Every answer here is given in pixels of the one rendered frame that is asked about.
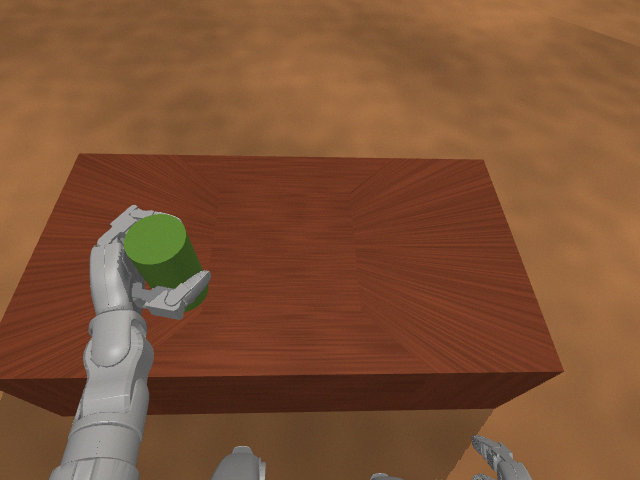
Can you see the right robot hand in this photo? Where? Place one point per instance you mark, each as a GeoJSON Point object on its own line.
{"type": "Point", "coordinates": [500, 459]}

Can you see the can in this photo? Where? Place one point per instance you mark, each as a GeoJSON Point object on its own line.
{"type": "Point", "coordinates": [161, 250]}

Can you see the left robot hand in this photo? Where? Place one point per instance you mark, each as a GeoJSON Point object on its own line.
{"type": "Point", "coordinates": [116, 283]}

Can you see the left robot arm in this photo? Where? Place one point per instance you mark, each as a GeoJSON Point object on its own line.
{"type": "Point", "coordinates": [105, 437]}

